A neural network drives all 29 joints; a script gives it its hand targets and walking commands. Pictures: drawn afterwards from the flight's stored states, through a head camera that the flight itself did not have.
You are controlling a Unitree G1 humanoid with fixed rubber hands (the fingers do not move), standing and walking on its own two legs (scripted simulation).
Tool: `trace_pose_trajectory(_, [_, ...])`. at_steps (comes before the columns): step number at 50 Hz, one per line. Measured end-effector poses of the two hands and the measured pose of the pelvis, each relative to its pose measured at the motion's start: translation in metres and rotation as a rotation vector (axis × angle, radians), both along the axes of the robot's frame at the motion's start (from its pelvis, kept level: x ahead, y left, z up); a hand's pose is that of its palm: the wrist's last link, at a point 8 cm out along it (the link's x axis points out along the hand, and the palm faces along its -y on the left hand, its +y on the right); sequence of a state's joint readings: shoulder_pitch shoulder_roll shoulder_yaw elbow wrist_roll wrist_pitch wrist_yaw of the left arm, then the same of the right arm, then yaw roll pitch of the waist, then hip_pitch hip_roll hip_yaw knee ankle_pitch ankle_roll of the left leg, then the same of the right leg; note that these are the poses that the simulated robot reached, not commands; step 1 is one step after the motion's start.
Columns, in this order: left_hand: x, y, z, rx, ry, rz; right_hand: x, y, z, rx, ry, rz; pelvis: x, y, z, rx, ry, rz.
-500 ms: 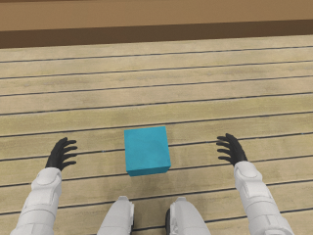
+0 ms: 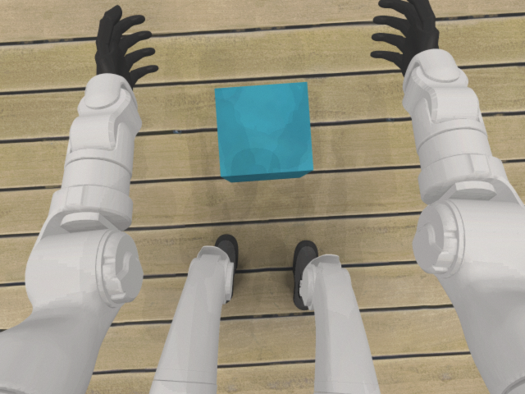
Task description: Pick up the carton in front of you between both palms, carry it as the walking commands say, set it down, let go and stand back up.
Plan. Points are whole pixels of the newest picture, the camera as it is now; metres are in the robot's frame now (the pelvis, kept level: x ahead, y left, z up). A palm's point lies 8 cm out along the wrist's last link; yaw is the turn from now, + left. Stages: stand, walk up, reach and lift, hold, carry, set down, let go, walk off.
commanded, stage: reach and lift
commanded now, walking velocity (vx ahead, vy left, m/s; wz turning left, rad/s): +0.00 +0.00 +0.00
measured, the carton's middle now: (263, 139) +0.51 +0.03 -0.51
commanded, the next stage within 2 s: none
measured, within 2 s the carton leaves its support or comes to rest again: leaves its support in 1.72 s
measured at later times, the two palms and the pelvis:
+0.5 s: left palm (168, 126) +0.49 +0.23 -0.32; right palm (358, 117) +0.53 -0.16 -0.32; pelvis +0.00 +0.00 -0.16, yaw +1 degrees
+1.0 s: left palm (187, 137) +0.49 +0.22 -0.45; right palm (336, 130) +0.53 -0.15 -0.46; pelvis -0.03 +0.00 -0.27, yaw +1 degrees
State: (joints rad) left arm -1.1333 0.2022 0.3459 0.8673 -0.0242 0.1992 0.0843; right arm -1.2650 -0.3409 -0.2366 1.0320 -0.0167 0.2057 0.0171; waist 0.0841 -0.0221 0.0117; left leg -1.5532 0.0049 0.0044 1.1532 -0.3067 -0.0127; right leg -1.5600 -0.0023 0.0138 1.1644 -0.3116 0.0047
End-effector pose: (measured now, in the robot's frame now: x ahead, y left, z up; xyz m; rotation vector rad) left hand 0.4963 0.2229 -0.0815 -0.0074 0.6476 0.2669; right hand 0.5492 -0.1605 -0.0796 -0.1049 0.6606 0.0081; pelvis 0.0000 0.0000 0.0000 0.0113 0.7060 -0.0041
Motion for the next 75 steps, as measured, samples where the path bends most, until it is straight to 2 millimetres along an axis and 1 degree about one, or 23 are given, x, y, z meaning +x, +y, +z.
trace_pose_trajectory(2, [0.004,-0.002,-0.008,0.001,-0.001,0.002,0.005,0.002,-0.009,0.003,0.0,0.002,0.003,0.0,-0.003,0.0,0.03,0.0])
trace_pose_trajectory(5, [0.005,-0.002,-0.026,0.002,0.005,0.004,0.007,0.003,-0.028,0.005,0.006,0.0,0.009,-0.001,-0.008,0.002,0.079,-0.002])
trace_pose_trajectory(8, [0.003,-0.002,-0.05,0.003,0.018,0.005,0.004,0.002,-0.054,0.003,0.016,-0.008,0.016,-0.002,-0.019,0.003,0.128,-0.003])
trace_pose_trajectory(10, [0.0,-0.002,-0.07,0.003,0.029,0.006,0.001,0.001,-0.075,0.001,0.025,-0.014,0.02,-0.002,-0.03,0.005,0.158,-0.004])
trace_pose_trajectory(13, [-0.004,-0.001,-0.104,0.004,0.045,0.01,-0.005,0.0,-0.111,-0.003,0.037,-0.024,0.024,-0.003,-0.052,0.007,0.195,-0.004])
trace_pose_trajectory(16, [-0.006,0.0,-0.141,0.006,0.051,0.011,-0.009,-0.001,-0.149,-0.007,0.038,-0.031,0.023,-0.004,-0.079,0.008,0.22,-0.001])
trace_pose_trajectory(21, [-0.009,0.002,-0.199,0.012,0.047,0.011,-0.014,-0.001,-0.208,-0.011,0.025,-0.032,0.015,-0.005,-0.128,0.01,0.213,0.004])
trace_pose_trajectory(24, [-0.011,0.003,-0.227,0.012,0.04,0.01,-0.016,-0.001,-0.236,-0.012,0.014,-0.03,0.007,-0.005,-0.156,0.01,0.187,0.007])
trace_pose_trajectory(28, [-0.012,0.001,-0.256,0.008,0.037,0.009,-0.017,0.0,-0.263,-0.013,0.01,-0.035,-0.004,-0.005,-0.187,0.009,0.136,0.008])
trace_pose_trajectory(33, [-0.011,-0.003,-0.286,-0.003,0.058,0.008,-0.016,0.003,-0.291,-0.009,0.031,-0.046,-0.018,-0.004,-0.217,0.009,0.068,0.006])
trace_pose_trajectory(39, [-0.01,-0.008,-0.325,-0.009,0.098,-0.005,-0.016,0.008,-0.328,-0.007,0.068,-0.045,-0.027,-0.002,-0.243,0.01,0.005,0.006])
trace_pose_trajectory(45, [-0.008,-0.009,-0.363,-0.005,0.112,-0.014,-0.017,0.01,-0.367,-0.01,0.077,-0.043,-0.029,0.0,-0.262,0.008,-0.039,0.009])
trace_pose_trajectory(48, [-0.007,-0.008,-0.374,0.007,0.109,-0.015,-0.015,0.011,-0.379,-0.007,0.064,-0.039,-0.028,0.002,-0.269,0.008,-0.062,0.005])
trace_pose_trajectory(51, [-0.004,-0.003,-0.372,0.009,0.091,-0.004,-0.015,0.015,-0.381,-0.001,0.048,-0.026,-0.025,0.003,-0.273,0.007,-0.07,0.008])
trace_pose_trajectory(56, [-0.008,-0.007,-0.365,-0.01,0.085,-0.006,-0.016,0.023,-0.372,-0.001,0.041,-0.008,-0.022,0.002,-0.273,0.007,-0.066,0.017])
trace_pose_trajectory(63, [-0.012,-0.014,-0.358,-0.017,0.093,-0.018,-0.017,0.024,-0.359,-0.005,0.061,-0.013,-0.023,0.001,-0.267,0.006,-0.05,0.016])
trace_pose_trajectory(67, [-0.01,-0.022,-0.357,-0.021,0.091,-0.038,-0.018,0.03,-0.359,0.001,0.066,-0.003,-0.025,0.0,-0.264,0.006,-0.044,0.014])
trace_pose_trajectory(70, [-0.008,-0.035,-0.359,-0.036,0.088,-0.061,-0.019,0.042,-0.362,0.015,0.066,0.016,-0.027,0.0,-0.263,0.007,-0.045,0.013])
trace_pose_trajectory(71, [-0.007,-0.038,-0.359,-0.034,0.09,-0.061,-0.019,0.043,-0.362,0.014,0.06,0.005,-0.027,0.0,-0.263,0.007,-0.046,0.013])
trace_pose_trajectory(75, [-0.005,-0.038,-0.359,-0.024,0.091,-0.036,-0.018,0.045,-0.363,0.01,0.058,0.002,-0.029,-0.001,-0.262,0.009,-0.053,0.01])
